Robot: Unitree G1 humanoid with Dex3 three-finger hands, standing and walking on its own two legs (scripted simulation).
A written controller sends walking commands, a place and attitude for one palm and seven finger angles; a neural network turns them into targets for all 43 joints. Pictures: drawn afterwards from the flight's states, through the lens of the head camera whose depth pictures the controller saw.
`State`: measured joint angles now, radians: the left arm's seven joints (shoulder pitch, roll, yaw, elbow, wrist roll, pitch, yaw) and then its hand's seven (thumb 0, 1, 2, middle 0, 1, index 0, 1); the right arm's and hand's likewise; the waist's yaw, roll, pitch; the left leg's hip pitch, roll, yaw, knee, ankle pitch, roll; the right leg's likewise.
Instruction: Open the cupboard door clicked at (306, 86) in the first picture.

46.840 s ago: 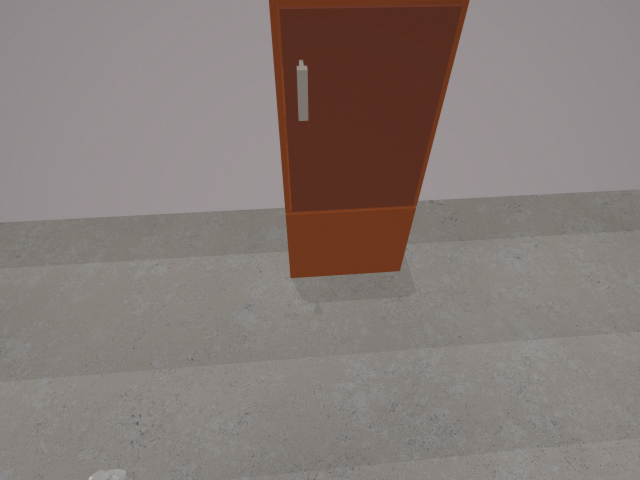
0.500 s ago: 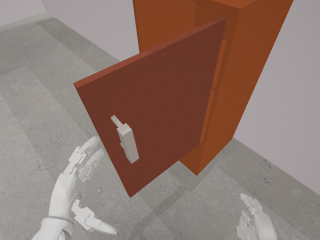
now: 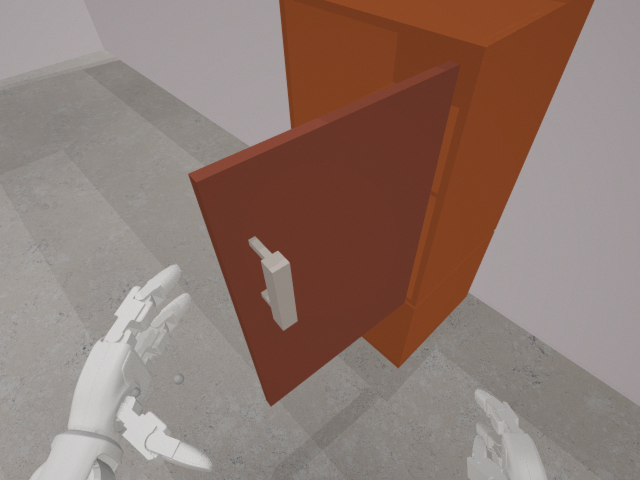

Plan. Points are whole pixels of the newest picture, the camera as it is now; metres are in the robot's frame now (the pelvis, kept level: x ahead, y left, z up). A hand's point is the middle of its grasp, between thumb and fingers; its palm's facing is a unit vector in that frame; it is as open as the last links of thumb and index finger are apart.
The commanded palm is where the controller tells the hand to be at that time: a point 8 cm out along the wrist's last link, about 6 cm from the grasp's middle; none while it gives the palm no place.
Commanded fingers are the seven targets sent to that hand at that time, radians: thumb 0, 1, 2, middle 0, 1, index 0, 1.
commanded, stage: draw the hand back to the body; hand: left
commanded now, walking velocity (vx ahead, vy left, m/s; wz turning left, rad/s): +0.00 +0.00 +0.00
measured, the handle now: (271, 283) +0.34 +0.09 +0.08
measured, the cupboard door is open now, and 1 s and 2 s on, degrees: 85 85 85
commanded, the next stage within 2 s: step back with the hand held close in 1.20 s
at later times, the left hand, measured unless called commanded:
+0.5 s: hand (87, 346) +0.21 +0.23 +0.16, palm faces +0.31 -0.87 -0.38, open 13.0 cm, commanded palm +0.16 +0.28 +0.18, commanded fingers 0.00 0.38 0.68 -0.18 -0.30 -0.18 -0.30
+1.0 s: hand (39, 305) +0.22 +0.26 +0.20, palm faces +0.44 -0.80 -0.40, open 7.7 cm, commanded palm +0.17 +0.30 +0.21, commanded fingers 0.00 0.90 0.90 -0.20 -0.30 -0.20 -0.30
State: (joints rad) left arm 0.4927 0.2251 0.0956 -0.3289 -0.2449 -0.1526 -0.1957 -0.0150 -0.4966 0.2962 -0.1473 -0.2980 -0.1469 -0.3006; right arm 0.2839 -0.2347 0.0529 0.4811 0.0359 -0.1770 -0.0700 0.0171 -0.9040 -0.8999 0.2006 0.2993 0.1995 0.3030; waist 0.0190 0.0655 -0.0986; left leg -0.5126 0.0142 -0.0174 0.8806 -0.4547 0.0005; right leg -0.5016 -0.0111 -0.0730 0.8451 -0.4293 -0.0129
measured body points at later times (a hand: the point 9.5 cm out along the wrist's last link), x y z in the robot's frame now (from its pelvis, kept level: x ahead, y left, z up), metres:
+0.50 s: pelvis +0.01 +0.01 +0.04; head +0.00 +0.00 +0.49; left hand +0.18 +0.28 +0.18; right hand +0.19 -0.20 -0.04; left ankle +0.00 +0.12 -0.70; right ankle +0.00 -0.11 -0.70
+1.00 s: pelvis +0.02 +0.01 +0.05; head +0.01 -0.02 +0.49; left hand +0.19 +0.30 +0.22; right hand +0.21 -0.22 -0.04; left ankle +0.00 +0.12 -0.70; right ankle +0.00 -0.11 -0.70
